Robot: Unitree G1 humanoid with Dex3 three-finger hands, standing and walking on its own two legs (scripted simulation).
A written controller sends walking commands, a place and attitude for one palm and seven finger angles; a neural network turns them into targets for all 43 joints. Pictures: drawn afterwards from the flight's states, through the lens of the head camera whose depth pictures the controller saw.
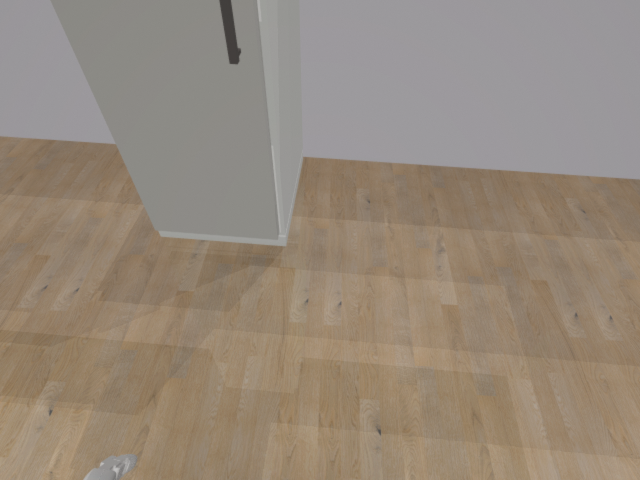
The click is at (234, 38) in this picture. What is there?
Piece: fridge door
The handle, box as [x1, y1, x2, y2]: [219, 0, 240, 63]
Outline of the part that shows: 219,0 229,62 237,63 239,60 238,55 240,53 240,48 238,48 236,45 230,0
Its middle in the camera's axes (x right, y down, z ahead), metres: -0.21 -0.57 +0.83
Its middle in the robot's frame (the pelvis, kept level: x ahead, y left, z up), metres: +1.02 +0.27 +0.23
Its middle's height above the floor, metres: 1.00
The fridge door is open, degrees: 0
